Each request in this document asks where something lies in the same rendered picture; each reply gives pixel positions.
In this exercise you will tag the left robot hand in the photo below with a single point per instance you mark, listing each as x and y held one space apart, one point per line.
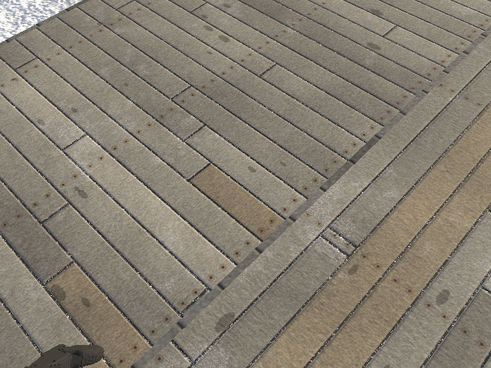
75 356

